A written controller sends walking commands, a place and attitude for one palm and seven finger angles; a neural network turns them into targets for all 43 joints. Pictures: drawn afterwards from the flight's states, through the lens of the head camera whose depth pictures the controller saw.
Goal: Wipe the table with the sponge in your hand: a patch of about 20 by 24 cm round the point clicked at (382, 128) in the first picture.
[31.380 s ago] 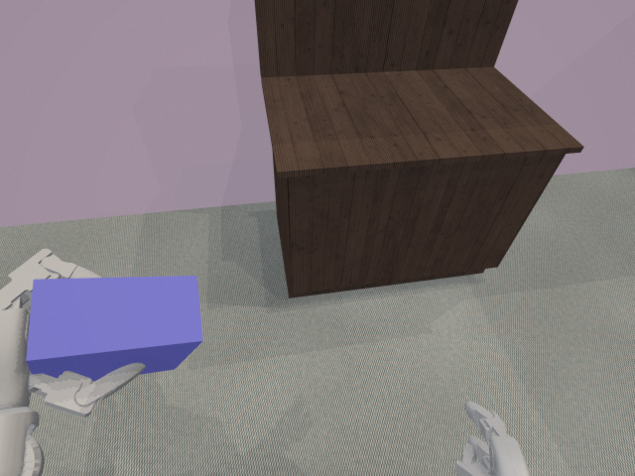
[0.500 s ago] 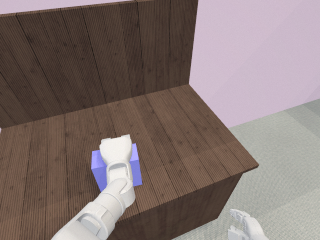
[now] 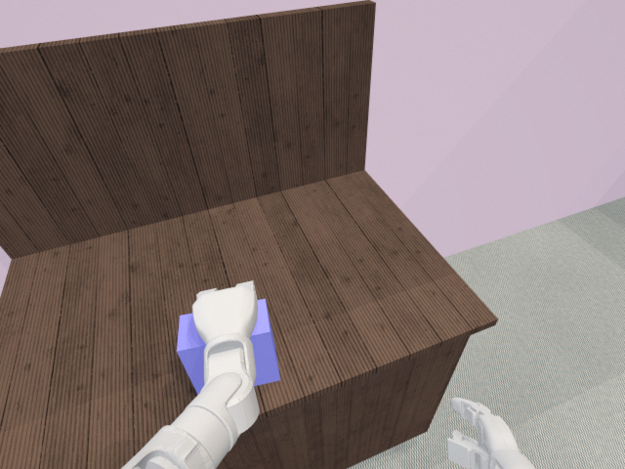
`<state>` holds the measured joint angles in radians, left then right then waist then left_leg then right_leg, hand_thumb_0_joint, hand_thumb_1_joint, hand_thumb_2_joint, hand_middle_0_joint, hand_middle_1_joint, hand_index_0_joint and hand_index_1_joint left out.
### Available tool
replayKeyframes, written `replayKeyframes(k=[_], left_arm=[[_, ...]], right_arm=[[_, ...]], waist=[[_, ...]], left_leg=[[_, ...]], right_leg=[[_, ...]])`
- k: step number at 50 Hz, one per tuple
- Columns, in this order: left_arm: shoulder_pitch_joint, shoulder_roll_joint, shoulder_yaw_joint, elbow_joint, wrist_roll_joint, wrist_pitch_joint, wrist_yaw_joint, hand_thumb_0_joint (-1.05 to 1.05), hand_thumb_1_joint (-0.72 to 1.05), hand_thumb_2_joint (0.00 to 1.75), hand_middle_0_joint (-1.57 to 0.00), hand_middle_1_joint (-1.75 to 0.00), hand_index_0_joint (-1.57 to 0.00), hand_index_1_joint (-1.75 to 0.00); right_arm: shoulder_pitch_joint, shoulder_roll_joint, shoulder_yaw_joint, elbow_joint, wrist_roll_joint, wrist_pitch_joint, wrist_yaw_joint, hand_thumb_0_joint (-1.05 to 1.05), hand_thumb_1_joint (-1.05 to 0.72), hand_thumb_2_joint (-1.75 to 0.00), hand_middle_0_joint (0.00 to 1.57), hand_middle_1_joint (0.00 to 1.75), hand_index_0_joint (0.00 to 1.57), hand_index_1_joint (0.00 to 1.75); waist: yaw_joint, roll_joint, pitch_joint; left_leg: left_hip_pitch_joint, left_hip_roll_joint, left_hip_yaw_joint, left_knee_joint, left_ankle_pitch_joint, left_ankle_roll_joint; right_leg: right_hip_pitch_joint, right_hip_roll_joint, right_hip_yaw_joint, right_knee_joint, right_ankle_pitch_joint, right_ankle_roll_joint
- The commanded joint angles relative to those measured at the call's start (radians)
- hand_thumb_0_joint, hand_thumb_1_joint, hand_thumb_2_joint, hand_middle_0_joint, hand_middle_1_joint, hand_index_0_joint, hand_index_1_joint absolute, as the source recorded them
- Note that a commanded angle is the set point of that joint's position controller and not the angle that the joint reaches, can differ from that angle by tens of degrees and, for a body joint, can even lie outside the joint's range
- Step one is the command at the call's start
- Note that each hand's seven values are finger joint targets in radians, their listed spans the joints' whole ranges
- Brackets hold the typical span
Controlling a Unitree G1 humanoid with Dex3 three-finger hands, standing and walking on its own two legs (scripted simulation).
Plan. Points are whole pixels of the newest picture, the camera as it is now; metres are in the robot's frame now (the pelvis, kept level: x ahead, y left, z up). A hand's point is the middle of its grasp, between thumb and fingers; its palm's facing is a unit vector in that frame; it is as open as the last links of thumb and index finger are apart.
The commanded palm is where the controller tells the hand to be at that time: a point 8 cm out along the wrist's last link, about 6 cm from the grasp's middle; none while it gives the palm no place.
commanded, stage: slide back across to the middle lane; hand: left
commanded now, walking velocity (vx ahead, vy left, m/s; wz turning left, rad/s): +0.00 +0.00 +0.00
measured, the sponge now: (234, 357) +0.30 +0.17 -0.06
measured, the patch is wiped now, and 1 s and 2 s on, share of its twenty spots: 1.00 1.00 1.00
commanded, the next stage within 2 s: wipe forward along the middle lane in 0.60 s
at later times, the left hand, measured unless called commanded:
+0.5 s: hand (197, 351) +0.28 +0.20 +0.00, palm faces -0.08 -0.13 -0.99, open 10.2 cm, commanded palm +0.24 +0.21 +0.05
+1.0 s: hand (176, 342) +0.29 +0.24 +0.00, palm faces -0.09 -0.06 -0.99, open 10.2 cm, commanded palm +0.27 +0.23 +0.03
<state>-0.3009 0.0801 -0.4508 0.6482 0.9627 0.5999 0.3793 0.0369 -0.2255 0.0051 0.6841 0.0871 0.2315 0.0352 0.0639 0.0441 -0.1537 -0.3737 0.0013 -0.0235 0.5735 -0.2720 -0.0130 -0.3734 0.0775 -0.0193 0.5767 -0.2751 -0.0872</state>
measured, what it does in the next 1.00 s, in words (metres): stands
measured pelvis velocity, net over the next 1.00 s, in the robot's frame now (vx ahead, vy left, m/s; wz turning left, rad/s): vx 0.00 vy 0.01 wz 0.00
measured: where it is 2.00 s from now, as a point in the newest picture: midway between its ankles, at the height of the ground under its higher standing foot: outside the picture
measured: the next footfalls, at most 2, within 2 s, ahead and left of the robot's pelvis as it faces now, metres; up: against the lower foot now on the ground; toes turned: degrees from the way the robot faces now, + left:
none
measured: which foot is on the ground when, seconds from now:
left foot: down 0.00-1.00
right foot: down 0.00-1.00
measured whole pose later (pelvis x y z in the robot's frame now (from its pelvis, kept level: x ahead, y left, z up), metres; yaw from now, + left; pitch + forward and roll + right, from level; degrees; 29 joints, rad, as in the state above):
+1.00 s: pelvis +0.00 +0.01 +0.00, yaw +0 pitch +4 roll +0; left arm -0.20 0.22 -0.28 0.50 1.01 0.48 0.27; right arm 0.05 -0.23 0.01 0.68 0.08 0.15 -0.03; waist 0.07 0.05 -0.12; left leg -0.39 -0.02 -0.02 0.58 -0.27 0.01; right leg -0.38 0.06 -0.01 0.58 -0.27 -0.07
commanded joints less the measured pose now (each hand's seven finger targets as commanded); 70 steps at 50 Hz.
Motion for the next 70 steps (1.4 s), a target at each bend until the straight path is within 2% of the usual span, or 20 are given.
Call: replayKeyframes(k=[1, 5, 6, 7, 11, 15, 24, 26, 34, 39, 42, 46, 47, 51, 52, 55, 56, 59, 61, 70], left_arm=[[-0.135, 0.093, 0.114, -0.119, -0.033, -0.008, -0.023, 0.0, 0.1, 1.3, -1.2, -1.6, -1.2, -1.6], [-0.053, 0.105, 0.109, -0.204, -0.023, 0.0, -0.032, 0.0, 0.1, 1.3, -1.2, -1.6, -1.2, -1.6], [-0.043, 0.157, 0.159, -0.229, -0.016, 0.003, -0.034, 0.0, 0.1, 1.3, -1.2, -1.6, -1.2, -1.6], [-0.021, 0.128, 0.122, -0.246, -0.01, 0.006, -0.04, 0.0, 0.1, 1.3, -1.2, -1.6, -1.2, -1.6], [-0.02, 0.198, 0.167, -0.297, 0.002, 0.008, -0.071, 0.0, 0.1, 1.3, -1.2, -1.6, -1.2, -1.6], [0.023, 0.171, 0.131, -0.336, 0.006, -0.019, -0.098, 0.0, 0.1, 1.3, -1.2, -1.6, -1.2, -1.6], [0.064, 0.227, 0.198, -0.36, 0.03, -0.093, -0.098, 0.0, 0.1, 1.3, -1.2, -1.6, -1.2, -1.6], [0.102, 0.254, 0.233, -0.373, 0.038, -0.097, -0.09, 0.0, 0.1, 1.3, -1.2, -1.6, -1.2, -1.6], [0.151, 0.243, 0.229, -0.409, 0.03, -0.081, -0.081, 0.0, 0.1, 1.3, -1.2, -1.6, -1.2, -1.6], [-0.002, 0.218, 0.179, -0.346, 0.046, -0.069, -0.101, 0.0, 0.1, 1.3, -1.2, -1.6, -1.2, -1.6], [-0.084, 0.232, 0.194, -0.315, 0.043, -0.095, -0.105, 0.0, 0.1, 1.3, -1.2, -1.6, -1.2, -1.6], [-0.068, 0.246, 0.237, -0.246, 0.053, -0.132, -0.099, 0.0, 0.1, 1.3, -1.2, -1.6, -1.2, -1.6], [-0.095, 0.219, 0.208, -0.235, 0.055, -0.138, -0.095, 0.0, 0.1, 1.3, -1.2, -1.6, -1.2, -1.6], [-0.138, 0.261, 0.264, -0.154, 0.046, -0.138, -0.077, 0.0, 0.1, 1.3, -1.2, -1.6, -1.2, -1.6], [-0.158, 0.223, 0.221, -0.15, 0.048, -0.139, -0.076, 0.0, 0.1, 1.3, -1.2, -1.6, -1.2, -1.6], [-0.194, 0.224, 0.219, -0.105, 0.051, -0.131, -0.07, 0.0, 0.1, 1.3, -1.2, -1.6, -1.2, -1.6], [-0.198, 0.27, 0.268, -0.089, 0.047, -0.129, -0.067, 0.0, 0.1, 1.3, -1.2, -1.6, -1.2, -1.6], [-0.231, 0.249, 0.239, -0.043, 0.046, -0.127, -0.067, 0.0, 0.1, 1.3, -1.2, -1.6, -1.2, -1.6], [-0.247, 0.295, 0.283, -0.019, 0.048, -0.13, -0.068, 0.0, 0.1, 1.3, -1.2, -1.6, -1.2, -1.6], [-0.275, 0.323, 0.302, 0.038, 0.036, -0.156, -0.066, 0.0, 0.1, 1.3, -1.2, -1.6, -1.2, -1.6]], right_arm=[[-0.228, -0.108, -0.038, -0.175, -0.006, -0.049, -0.016, 0.0, -0.9, -0.9, 0.2, 0.3, 0.2, 0.3], [-0.235, -0.102, -0.034, -0.191, -0.004, -0.048, -0.017, 0.0, -0.9, -0.9, 0.2, 0.3, 0.2, 0.3], [-0.24, -0.109, -0.037, -0.188, -0.005, -0.047, -0.018, 0.0, -0.9, -0.9, 0.2, 0.3, 0.2, 0.3], [-0.24, -0.102, -0.033, -0.194, -0.005, -0.048, -0.017, 0.0, -0.9, -0.9, 0.2, 0.3, 0.2, 0.3], [-0.254, -0.114, -0.03, -0.194, -0.001, -0.058, -0.024, 0.0, -0.9, -0.9, 0.2, 0.3, 0.2, 0.3], [-0.253, -0.109, -0.029, -0.2, 0.001, -0.074, -0.027, 0.0, -0.9, -0.9, 0.2, 0.3, 0.2, 0.3], [-0.23, -0.111, -0.033, -0.192, -0.007, -0.104, -0.04, 0.0, -0.9, -0.9, 0.2, 0.3, 0.2, 0.3], [-0.235, -0.116, -0.036, -0.193, -0.008, -0.108, -0.037, 0.0, -0.9, -0.9, 0.2, 0.3, 0.2, 0.3], [-0.244, -0.114, -0.035, -0.202, -0.007, -0.117, -0.04, 0.0, -0.9, -0.9, 0.2, 0.3, 0.2, 0.3], [-0.222, -0.119, -0.028, -0.183, -0.006, -0.117, -0.052, 0.0, -0.9, -0.9, 0.2, 0.3, 0.2, 0.3], [-0.203, -0.12, -0.028, -0.174, -0.006, -0.123, -0.068, 0.0, -0.9, -0.9, 0.2, 0.3, 0.2, 0.3], [-0.177, -0.123, -0.033, -0.167, -0.01, -0.131, -0.075, 0.0, -0.9, -0.9, 0.2, 0.3, 0.2, 0.3], [-0.163, -0.121, -0.032, -0.165, -0.011, -0.13, -0.077, 0.0, -0.9, -0.9, 0.2, 0.3, 0.2, 0.3], [-0.149, -0.132, -0.034, -0.154, -0.009, -0.127, -0.082, 0.0, -0.9, -0.9, 0.2, 0.3, 0.2, 0.3], [-0.139, -0.127, -0.033, -0.157, -0.01, -0.127, -0.082, 0.0, -0.9, -0.9, 0.2, 0.3, 0.2, 0.3], [-0.124, -0.129, -0.034, -0.151, -0.009, -0.125, -0.083, 0.0, -0.9, -0.9, 0.2, 0.3, 0.2, 0.3], [-0.118, -0.135, -0.036, -0.147, -0.009, -0.124, -0.085, 0.0, -0.9, -0.9, 0.2, 0.3, 0.2, 0.3], [-0.102, -0.132, -0.032, -0.148, -0.007, -0.119, -0.09, 0.0, -0.9, -0.9, 0.2, 0.3, 0.2, 0.3], [-0.084, -0.141, -0.035, -0.141, -0.008, -0.118, -0.091, 0.0, -0.9, -0.9, 0.2, 0.3, 0.2, 0.3], [-0.034, -0.144, -0.039, -0.143, -0.007, -0.116, -0.092, 0.0, -0.9, -0.9, 0.2, 0.3, 0.2, 0.3]], waist=[[0.018, -0.153, -0.137], [0.022, -0.151, -0.16], [0.032, -0.133, -0.173], [0.024, -0.136, -0.158], [0.02, -0.143, -0.096], [0.012, -0.132, -0.072], [0.02, -0.105, -0.083], [0.04, -0.084, -0.104], [0.036, -0.112, -0.089], [-0.01, -0.109, -0.003], [-0.017, -0.076, -0.03], [0.004, -0.112, -0.117], [-0.011, -0.111, -0.126], [-0.015, -0.144, -0.098], [-0.027, -0.12, -0.097], [-0.035, -0.126, -0.108], [-0.027, -0.134, -0.116], [-0.043, -0.127, -0.1], [-0.039, -0.137, -0.129], [-0.053, -0.14, -0.155]], left_leg=[[0.018, -0.053, 0.009, -0.051, 0.073, 0.044], [0.036, -0.057, 0.016, -0.053, 0.123, 0.046], [0.046, -0.057, 0.01, -0.057, 0.139, 0.044], [0.05, -0.058, 0.018, -0.058, 0.146, 0.048], [0.067, -0.059, 0.006, -0.074, 0.13, 0.05], [0.085, -0.057, 0.002, -0.076, 0.138, 0.054], [0.096, -0.059, -0.005, -0.075, 0.128, 0.053], [0.103, -0.057, -0.011, -0.08, 0.146, 0.048], [0.093, -0.056, -0.009, -0.076, 0.147, 0.052], [0.079, -0.05, -0.023, -0.086, 0.066, 0.055], [0.074, -0.052, -0.021, -0.08, 0.032, 0.057], [0.052, -0.05, -0.029, -0.062, 0.054, 0.053], [0.048, -0.049, -0.021, -0.05, 0.058, 0.053], [-0.011, -0.048, -0.026, -0.039, 0.027, 0.048], [-0.012, -0.049, -0.018, -0.031, 0.031, 0.049], [-0.025, -0.048, -0.015, -0.013, 0.036, 0.051], [-0.039, -0.048, -0.022, -0.014, 0.034, 0.049], [-0.069, -0.049, -0.015, -0.004, 0.007, 0.049], [-0.078, -0.048, -0.02, 0.003, 0.018, 0.05], [-0.121, -0.045, -0.008, 0.029, 0.023, 0.055]], right_leg=[[0.133, -0.05, 0.138, -0.149, 0.167, 0.013], [0.201, -0.06, 0.144, -0.138, 0.285, 0.018], [0.212, -0.056, 0.155, -0.136, 0.311, 0.011], [0.219, -0.061, 0.145, -0.133, 0.332, 0.017], [0.192, -0.055, 0.167, -0.166, 0.283, 0.015], [0.174, -0.053, 0.153, -0.162, 0.272, 0.015], [0.153, -0.045, 0.151, -0.157, 0.228, 0.008], [0.16, -0.041, 0.154, -0.149, 0.246, 0.0], [0.162, -0.043, 0.137, -0.143, 0.252, 0.009], [0.057, -0.034, 0.117, -0.165, 0.084, 0.01], [0.04, -0.034, 0.107, -0.153, 0.036, 0.008], [0.056, -0.03, 0.105, -0.124, 0.077, 0.003], [0.056, -0.035, 0.092, -0.111, 0.096, 0.008], [0.023, -0.034, 0.105, -0.112, 0.082, 0.01], [0.017, -0.038, 0.091, -0.102, 0.09, 0.014], [0.005, -0.043, 0.091, -0.098, 0.113, 0.018], [0.012, -0.039, 0.1, -0.095, 0.118, 0.014], [-0.012, -0.044, 0.09, -0.093, 0.079, 0.023], [-0.001, -0.041, 0.102, -0.085, 0.109, 0.019], [0.011, -0.05, 0.104, -0.075, 0.155, 0.032]])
